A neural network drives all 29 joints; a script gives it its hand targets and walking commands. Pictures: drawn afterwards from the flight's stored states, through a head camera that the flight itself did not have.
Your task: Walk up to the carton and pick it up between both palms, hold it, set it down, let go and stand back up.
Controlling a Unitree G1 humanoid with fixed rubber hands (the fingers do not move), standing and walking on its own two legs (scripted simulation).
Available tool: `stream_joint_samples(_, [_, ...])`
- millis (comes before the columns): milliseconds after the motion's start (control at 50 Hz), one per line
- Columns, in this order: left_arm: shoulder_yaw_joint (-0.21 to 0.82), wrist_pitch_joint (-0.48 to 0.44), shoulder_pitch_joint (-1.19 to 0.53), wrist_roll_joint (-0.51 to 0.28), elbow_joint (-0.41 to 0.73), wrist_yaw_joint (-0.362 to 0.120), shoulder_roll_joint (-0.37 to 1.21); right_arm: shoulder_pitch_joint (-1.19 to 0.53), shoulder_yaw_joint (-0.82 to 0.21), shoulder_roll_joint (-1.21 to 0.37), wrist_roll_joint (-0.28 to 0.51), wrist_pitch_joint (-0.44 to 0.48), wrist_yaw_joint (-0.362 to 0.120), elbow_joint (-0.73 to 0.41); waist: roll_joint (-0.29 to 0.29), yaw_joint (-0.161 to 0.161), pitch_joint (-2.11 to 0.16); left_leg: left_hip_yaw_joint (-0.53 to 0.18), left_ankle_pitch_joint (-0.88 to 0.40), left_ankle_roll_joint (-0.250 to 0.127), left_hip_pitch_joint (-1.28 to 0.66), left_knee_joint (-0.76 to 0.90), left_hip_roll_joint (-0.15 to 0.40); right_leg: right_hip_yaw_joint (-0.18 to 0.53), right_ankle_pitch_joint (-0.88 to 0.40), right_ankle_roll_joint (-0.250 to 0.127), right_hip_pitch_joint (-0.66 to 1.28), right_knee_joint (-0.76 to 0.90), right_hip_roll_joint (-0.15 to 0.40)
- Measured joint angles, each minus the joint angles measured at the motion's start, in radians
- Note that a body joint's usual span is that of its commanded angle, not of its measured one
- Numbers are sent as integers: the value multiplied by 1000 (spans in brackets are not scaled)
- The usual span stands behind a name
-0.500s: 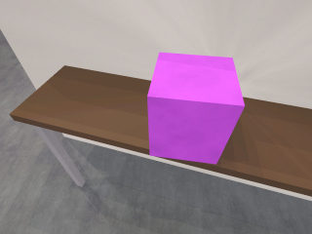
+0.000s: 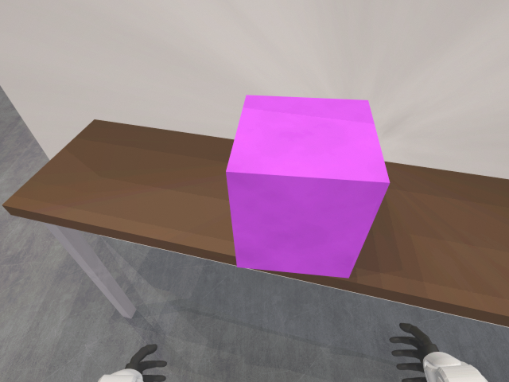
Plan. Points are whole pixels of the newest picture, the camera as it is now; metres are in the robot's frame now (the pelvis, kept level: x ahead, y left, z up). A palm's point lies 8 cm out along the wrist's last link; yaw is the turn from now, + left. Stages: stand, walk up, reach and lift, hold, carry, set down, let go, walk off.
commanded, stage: reach and lift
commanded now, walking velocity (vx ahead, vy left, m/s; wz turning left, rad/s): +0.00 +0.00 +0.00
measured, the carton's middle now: (298, 188) +0.44 -0.06 +0.07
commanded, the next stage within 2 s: none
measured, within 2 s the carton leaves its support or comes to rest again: neither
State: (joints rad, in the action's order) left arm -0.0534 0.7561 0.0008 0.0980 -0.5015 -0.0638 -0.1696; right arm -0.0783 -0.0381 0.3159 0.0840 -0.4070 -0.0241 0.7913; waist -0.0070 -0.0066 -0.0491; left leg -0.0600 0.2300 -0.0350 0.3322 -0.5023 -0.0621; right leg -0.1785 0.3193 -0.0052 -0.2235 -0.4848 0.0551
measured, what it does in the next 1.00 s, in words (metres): stands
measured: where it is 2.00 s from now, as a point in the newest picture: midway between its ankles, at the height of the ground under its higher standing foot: outside the picture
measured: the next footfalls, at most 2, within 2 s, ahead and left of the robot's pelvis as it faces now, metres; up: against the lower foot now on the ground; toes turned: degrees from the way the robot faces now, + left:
none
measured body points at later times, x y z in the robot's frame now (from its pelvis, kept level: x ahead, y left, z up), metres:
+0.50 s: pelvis +0.00 -0.01 +0.00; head +0.00 +0.01 +0.45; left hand +0.18 +0.22 -0.07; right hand +0.18 -0.23 -0.05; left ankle +0.01 +0.10 -0.74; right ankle -0.04 -0.10 -0.74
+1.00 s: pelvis -0.04 -0.02 +0.01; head -0.04 +0.00 +0.46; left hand +0.16 +0.21 -0.03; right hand +0.13 -0.24 -0.01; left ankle +0.01 +0.10 -0.74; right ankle -0.04 -0.10 -0.74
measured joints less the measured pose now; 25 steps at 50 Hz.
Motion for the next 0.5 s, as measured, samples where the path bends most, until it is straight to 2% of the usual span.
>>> stream_joint_samples(100, [-12,-76,75,-58,109,26,-40,139,34,-31,-20,32,-15,-211,-21,12,66,-2,-1,10,14,-5,8,-2,1,-12,-15,-7,-8])
stream_joint_samples(200, [-5,-134,73,-92,163,28,-77,224,34,-93,-23,63,-5,-380,-16,14,49,-2,3,13,24,-11,10,-1,7,-13,-27,-16,-9])
stream_joint_samples(360, [10,-131,86,-113,197,14,-80,244,13,-111,-22,43,38,-456,6,12,-38,7,10,9,23,-14,14,8,4,-8,-24,-6,-13])
stream_joint_samples(500, [14,-148,208,-126,290,35,-42,325,22,-104,-4,33,46,-550,-17,3,-40,10,-4,12,21,4,18,11,-11,-9,-25,8,-17])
